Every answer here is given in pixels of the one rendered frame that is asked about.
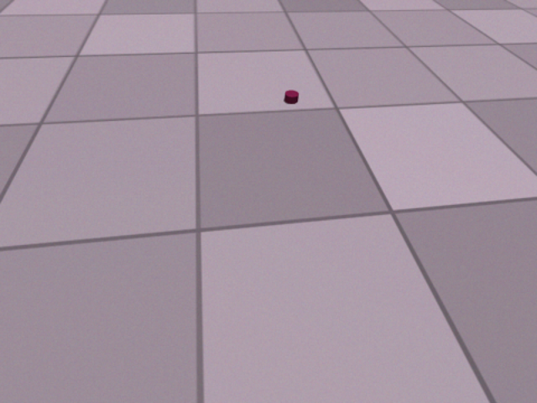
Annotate tin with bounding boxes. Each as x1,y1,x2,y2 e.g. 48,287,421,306
284,90,299,104

